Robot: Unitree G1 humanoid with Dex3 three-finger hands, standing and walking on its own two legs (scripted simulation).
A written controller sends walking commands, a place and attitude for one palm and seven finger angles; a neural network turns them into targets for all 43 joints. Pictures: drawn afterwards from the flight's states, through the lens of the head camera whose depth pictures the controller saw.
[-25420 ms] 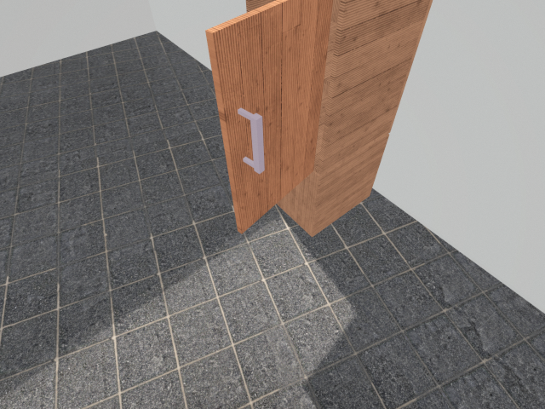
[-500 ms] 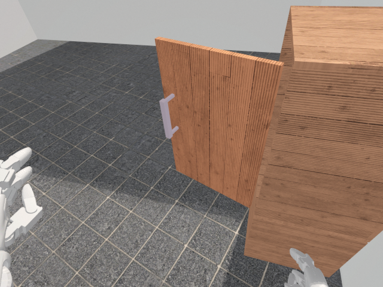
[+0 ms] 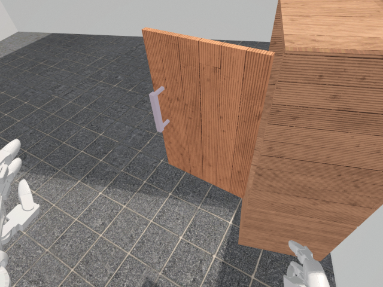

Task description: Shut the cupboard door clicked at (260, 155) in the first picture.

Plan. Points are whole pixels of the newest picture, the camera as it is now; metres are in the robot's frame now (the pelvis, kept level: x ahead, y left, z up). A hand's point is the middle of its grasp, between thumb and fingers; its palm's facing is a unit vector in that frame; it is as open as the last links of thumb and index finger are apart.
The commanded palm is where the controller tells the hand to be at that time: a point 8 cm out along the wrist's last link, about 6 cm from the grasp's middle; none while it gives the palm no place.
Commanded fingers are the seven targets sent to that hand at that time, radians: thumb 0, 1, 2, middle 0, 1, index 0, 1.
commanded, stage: step back with the hand held close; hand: left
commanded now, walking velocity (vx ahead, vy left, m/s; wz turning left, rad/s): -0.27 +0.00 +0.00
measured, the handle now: (160, 110) +0.65 +0.17 +0.00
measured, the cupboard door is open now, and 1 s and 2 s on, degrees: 71 71 71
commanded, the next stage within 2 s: stop stepping back and stand still in 1.16 s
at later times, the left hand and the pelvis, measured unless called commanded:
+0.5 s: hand (1, 239) +0.15 +0.29 +0.15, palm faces +0.41 -0.77 -0.49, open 7.4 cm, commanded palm +0.09 +0.32 +0.17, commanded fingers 0.00 0.90 0.90 -0.20 -0.30 -0.20 -0.30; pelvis -0.06 +0.03 -0.02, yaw -1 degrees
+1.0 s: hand out of the picture +0.08 +0.30 +0.17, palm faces +0.46 -0.73 -0.51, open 7.4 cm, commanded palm +0.01 +0.32 +0.17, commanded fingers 0.00 0.90 0.90 -0.20 -0.30 -0.20 -0.30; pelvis -0.12 +0.02 -0.02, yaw +2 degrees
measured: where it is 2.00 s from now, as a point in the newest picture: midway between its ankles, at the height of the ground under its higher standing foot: outside the picture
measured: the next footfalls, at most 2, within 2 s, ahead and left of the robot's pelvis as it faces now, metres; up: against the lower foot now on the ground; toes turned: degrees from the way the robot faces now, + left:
right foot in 1.10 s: -0.27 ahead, -0.11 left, +0.00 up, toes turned -3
left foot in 1.56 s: -0.14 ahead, +0.14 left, +0.00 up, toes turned +2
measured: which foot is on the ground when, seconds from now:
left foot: down 0.00-1.00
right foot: down 0.00-0.86, up 0.88-1.00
